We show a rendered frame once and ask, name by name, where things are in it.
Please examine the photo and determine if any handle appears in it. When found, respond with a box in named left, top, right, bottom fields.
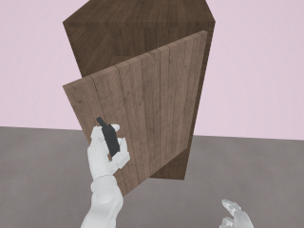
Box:
left=96, top=117, right=121, bottom=159

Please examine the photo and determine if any left robot forearm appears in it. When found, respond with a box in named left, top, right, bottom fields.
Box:
left=81, top=175, right=124, bottom=228

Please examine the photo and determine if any left robot hand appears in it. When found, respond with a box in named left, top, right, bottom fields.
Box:
left=87, top=123, right=130, bottom=181

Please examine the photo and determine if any cupboard door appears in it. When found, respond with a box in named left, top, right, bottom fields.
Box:
left=62, top=30, right=208, bottom=197

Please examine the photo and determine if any right robot hand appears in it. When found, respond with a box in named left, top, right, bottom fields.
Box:
left=219, top=199, right=254, bottom=228

